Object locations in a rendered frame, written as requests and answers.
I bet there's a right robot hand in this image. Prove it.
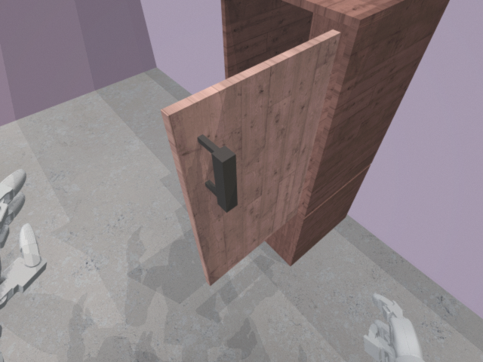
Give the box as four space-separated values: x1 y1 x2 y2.
364 293 424 362

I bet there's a handle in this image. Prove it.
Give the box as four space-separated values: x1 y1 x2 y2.
198 134 238 212

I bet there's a left robot hand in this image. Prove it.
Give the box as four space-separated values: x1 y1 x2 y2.
0 169 47 309

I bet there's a cupboard door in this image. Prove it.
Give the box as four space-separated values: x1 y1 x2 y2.
161 29 341 286

